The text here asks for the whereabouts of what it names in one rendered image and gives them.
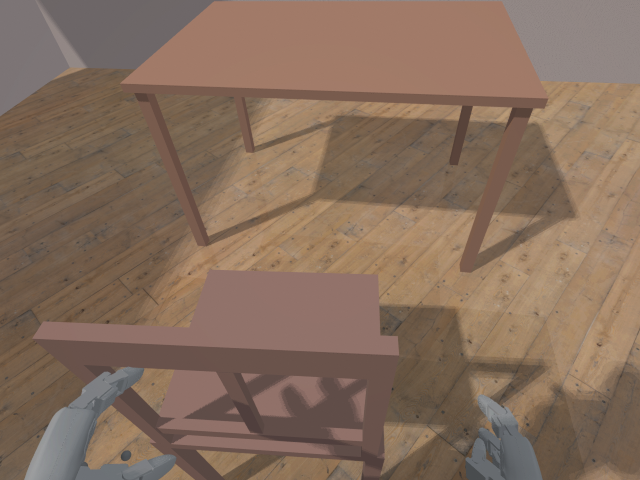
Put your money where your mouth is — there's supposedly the robot left hand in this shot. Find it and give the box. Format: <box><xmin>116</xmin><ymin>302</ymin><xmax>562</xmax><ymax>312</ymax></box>
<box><xmin>24</xmin><ymin>367</ymin><xmax>177</xmax><ymax>480</ymax></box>

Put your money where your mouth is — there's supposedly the table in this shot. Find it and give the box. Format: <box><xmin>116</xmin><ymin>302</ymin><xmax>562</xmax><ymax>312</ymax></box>
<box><xmin>120</xmin><ymin>1</ymin><xmax>549</xmax><ymax>273</ymax></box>

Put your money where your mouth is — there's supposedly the robot right hand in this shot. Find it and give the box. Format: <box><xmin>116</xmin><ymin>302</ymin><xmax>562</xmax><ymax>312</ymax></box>
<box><xmin>465</xmin><ymin>394</ymin><xmax>543</xmax><ymax>480</ymax></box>

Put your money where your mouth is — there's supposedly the chair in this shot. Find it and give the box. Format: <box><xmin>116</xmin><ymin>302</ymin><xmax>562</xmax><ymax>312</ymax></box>
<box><xmin>32</xmin><ymin>270</ymin><xmax>399</xmax><ymax>480</ymax></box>

